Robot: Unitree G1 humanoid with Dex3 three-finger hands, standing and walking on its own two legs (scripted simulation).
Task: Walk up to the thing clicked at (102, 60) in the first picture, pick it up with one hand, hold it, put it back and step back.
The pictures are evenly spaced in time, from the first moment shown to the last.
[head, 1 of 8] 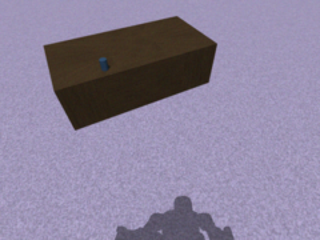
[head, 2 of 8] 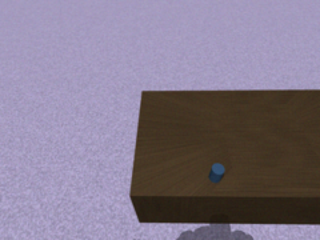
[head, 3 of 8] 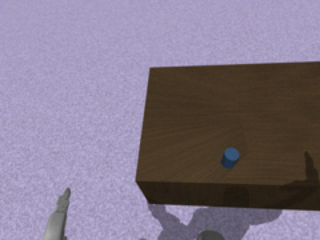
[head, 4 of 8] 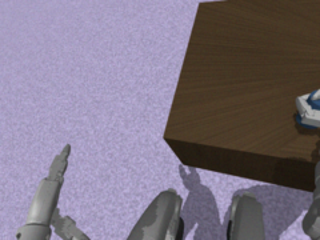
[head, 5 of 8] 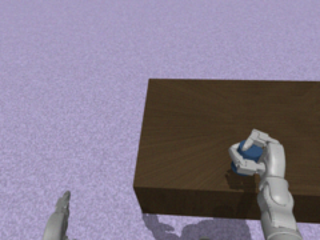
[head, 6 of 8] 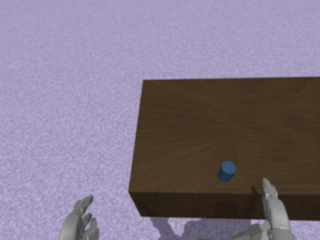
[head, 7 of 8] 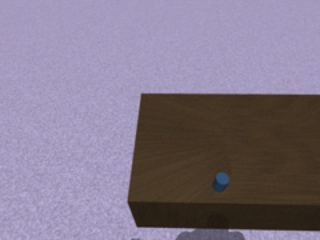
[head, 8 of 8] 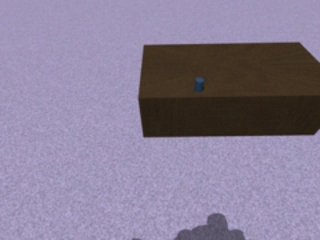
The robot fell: no
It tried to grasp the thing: yes
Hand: right
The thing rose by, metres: 0.30
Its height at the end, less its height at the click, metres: +0.00
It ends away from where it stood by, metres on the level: 0.02
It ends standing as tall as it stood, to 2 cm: yes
